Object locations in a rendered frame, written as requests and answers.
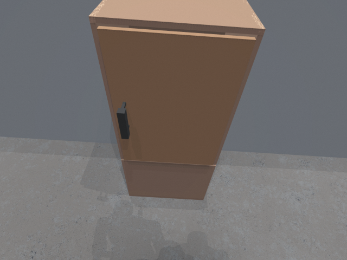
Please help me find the handle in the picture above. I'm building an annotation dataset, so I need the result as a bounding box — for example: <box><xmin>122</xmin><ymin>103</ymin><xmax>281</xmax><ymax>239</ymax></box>
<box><xmin>117</xmin><ymin>102</ymin><xmax>130</xmax><ymax>139</ymax></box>

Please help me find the cupboard door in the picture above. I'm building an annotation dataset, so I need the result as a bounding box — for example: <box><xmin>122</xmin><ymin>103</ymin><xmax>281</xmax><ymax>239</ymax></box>
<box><xmin>97</xmin><ymin>26</ymin><xmax>256</xmax><ymax>165</ymax></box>

